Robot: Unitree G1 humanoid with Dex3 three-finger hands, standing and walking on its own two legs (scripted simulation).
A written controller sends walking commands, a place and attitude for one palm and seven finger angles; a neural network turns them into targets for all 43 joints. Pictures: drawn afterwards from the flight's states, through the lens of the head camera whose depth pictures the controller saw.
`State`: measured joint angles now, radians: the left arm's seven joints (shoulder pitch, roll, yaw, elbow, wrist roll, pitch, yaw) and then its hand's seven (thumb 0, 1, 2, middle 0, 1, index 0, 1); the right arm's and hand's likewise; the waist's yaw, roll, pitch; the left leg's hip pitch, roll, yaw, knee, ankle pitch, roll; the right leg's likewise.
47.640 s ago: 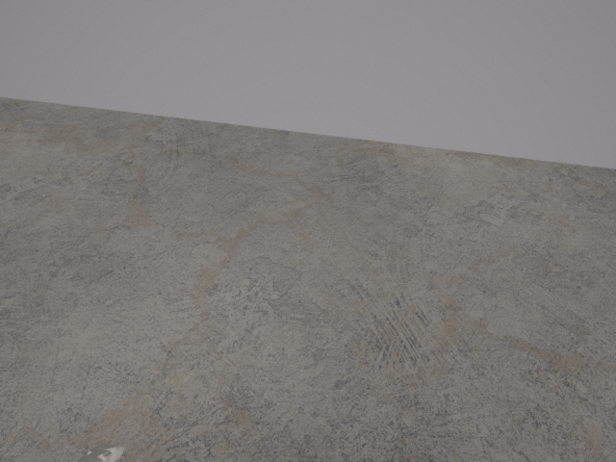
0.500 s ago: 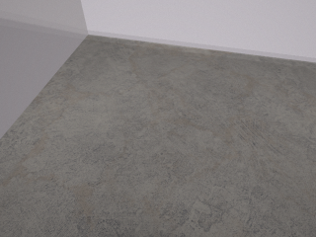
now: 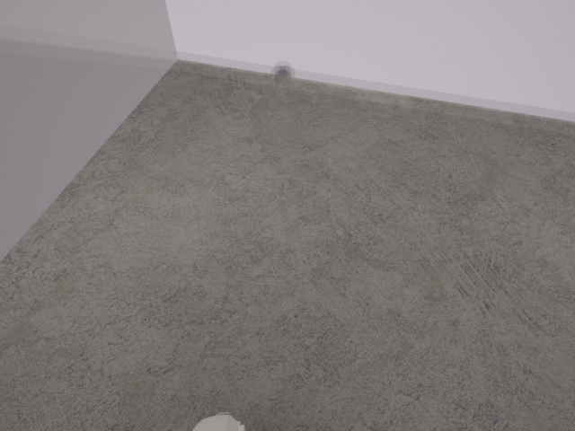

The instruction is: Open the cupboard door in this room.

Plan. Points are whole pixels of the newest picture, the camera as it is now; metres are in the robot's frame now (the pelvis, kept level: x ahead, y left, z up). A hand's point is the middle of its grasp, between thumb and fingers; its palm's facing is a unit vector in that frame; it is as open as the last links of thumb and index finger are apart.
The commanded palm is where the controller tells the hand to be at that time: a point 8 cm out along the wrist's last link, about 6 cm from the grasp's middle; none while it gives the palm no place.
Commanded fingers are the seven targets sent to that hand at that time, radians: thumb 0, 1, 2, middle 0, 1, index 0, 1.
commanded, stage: turn to face it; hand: left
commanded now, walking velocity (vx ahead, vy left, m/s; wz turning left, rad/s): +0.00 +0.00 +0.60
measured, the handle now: out of the picture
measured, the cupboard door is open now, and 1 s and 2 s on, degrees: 41 41 41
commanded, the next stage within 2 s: none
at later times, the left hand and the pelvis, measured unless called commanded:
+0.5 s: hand out of the picture +0.10 +0.19 -0.16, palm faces +0.30 -0.91 -0.30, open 7.3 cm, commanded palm none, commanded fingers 0.00 0.90 0.90 -0.20 -0.30 -0.20 -0.30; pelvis +0.07 -0.04 -0.01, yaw +17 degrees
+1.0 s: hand out of the picture +0.06 +0.15 -0.16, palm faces +0.59 -0.75 -0.30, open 7.3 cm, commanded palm none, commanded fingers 0.00 0.90 0.90 -0.20 -0.30 -0.20 -0.30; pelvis +0.11 -0.08 -0.02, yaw +37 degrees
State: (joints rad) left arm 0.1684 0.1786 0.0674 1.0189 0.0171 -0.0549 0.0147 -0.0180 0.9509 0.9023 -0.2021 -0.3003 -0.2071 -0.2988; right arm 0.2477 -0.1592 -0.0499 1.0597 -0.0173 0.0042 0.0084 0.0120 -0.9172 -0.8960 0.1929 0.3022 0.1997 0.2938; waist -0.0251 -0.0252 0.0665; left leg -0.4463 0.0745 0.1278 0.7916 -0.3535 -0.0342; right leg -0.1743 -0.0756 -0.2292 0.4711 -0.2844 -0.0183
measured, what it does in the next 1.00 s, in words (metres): walks ahead, turning left: left foot, then right foot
